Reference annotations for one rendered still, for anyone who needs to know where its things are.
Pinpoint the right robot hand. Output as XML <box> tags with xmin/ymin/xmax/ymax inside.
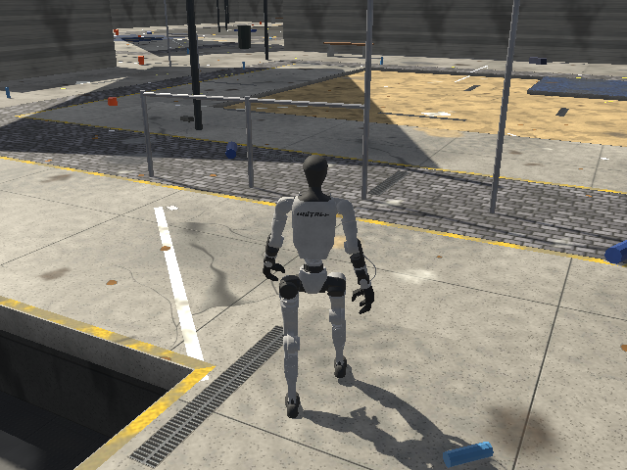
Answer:
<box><xmin>352</xmin><ymin>286</ymin><xmax>374</xmax><ymax>314</ymax></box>

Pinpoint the right robot foot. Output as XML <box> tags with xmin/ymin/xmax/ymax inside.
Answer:
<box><xmin>334</xmin><ymin>356</ymin><xmax>347</xmax><ymax>378</ymax></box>

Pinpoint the robot right forearm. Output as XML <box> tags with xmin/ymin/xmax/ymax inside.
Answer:
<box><xmin>350</xmin><ymin>239</ymin><xmax>371</xmax><ymax>289</ymax></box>

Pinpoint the left robot upper arm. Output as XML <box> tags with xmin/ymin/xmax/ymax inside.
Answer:
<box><xmin>268</xmin><ymin>197</ymin><xmax>295</xmax><ymax>248</ymax></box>

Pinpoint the robot left forearm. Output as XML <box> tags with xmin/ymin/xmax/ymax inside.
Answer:
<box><xmin>264</xmin><ymin>233</ymin><xmax>279</xmax><ymax>267</ymax></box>

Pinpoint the left robot foot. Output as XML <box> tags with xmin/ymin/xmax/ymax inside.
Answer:
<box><xmin>285</xmin><ymin>392</ymin><xmax>300</xmax><ymax>418</ymax></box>

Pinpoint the left robot hand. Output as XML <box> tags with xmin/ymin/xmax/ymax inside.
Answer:
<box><xmin>263</xmin><ymin>263</ymin><xmax>285</xmax><ymax>281</ymax></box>

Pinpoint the right robot upper arm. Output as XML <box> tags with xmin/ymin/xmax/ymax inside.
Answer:
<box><xmin>335</xmin><ymin>198</ymin><xmax>360</xmax><ymax>255</ymax></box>

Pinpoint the robot foot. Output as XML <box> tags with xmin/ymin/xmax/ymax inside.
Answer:
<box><xmin>334</xmin><ymin>356</ymin><xmax>347</xmax><ymax>378</ymax></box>
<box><xmin>285</xmin><ymin>392</ymin><xmax>300</xmax><ymax>418</ymax></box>

